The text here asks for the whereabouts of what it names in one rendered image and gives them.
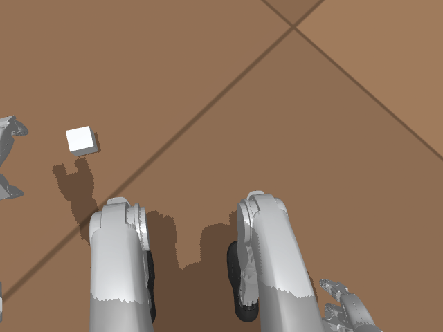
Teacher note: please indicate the left robot hand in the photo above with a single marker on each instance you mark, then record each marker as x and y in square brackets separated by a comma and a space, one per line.
[9, 126]

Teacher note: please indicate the small box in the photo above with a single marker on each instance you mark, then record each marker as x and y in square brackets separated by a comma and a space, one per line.
[81, 141]

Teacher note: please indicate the right robot foot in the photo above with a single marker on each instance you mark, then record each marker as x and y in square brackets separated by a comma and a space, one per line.
[244, 313]

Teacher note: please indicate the right robot hand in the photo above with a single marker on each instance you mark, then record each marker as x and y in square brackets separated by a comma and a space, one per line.
[350, 315]

